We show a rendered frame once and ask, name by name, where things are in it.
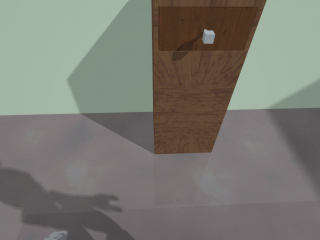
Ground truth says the handle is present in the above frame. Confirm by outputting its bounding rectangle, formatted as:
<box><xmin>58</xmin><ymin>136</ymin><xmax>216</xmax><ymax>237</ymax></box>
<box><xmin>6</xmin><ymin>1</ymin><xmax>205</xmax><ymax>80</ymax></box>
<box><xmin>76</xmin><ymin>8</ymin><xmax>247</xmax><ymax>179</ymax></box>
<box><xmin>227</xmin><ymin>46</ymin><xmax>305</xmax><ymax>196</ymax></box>
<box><xmin>202</xmin><ymin>29</ymin><xmax>215</xmax><ymax>44</ymax></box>

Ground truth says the cabinet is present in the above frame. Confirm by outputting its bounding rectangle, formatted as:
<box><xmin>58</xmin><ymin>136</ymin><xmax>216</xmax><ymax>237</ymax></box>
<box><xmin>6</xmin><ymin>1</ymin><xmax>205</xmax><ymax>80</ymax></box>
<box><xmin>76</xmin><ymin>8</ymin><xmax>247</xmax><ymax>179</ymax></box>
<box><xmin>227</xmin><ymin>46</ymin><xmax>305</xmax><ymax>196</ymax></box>
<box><xmin>151</xmin><ymin>0</ymin><xmax>267</xmax><ymax>155</ymax></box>

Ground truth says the drawer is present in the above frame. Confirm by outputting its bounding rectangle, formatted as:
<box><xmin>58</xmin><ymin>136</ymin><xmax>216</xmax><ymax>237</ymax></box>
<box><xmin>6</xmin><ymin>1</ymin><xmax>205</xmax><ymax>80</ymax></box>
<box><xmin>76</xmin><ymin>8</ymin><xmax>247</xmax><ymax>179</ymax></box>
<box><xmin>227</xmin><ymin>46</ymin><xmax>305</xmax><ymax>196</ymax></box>
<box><xmin>158</xmin><ymin>6</ymin><xmax>258</xmax><ymax>51</ymax></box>

